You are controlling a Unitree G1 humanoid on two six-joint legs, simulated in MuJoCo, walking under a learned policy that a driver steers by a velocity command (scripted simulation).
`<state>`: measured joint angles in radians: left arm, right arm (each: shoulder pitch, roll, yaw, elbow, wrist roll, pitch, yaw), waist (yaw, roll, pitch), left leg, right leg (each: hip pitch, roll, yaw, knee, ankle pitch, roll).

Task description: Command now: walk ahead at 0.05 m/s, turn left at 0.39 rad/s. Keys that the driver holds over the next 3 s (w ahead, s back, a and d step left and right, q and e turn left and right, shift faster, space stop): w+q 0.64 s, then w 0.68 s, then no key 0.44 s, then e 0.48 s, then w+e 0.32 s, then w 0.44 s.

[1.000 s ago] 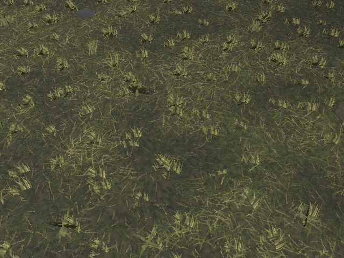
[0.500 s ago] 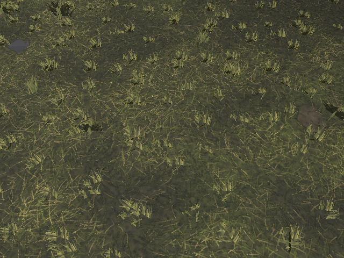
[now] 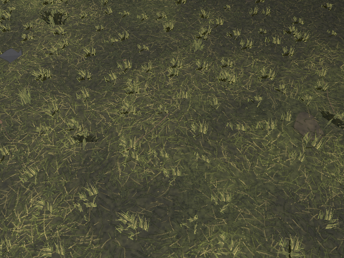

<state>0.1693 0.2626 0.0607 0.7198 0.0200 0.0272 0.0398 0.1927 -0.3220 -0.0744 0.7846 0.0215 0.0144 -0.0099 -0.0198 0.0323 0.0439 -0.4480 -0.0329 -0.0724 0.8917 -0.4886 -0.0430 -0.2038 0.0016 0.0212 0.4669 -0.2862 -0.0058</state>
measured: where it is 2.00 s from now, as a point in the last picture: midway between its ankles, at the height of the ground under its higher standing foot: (88, 200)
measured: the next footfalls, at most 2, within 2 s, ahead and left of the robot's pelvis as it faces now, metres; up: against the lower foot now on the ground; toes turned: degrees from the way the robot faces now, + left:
left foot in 0.24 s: +0.05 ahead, +0.14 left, +0.00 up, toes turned +11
right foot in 0.68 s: +0.43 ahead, +0.03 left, +0.00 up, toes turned +27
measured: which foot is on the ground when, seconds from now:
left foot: up 0.00-0.22, down 0.24-0.70, up 0.72-1.00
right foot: down 0.00-0.24, up 0.26-0.66, down 0.68-1.00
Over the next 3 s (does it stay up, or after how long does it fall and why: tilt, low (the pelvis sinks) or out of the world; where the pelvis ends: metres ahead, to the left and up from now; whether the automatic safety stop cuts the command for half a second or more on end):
stays up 0.96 0.42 0.00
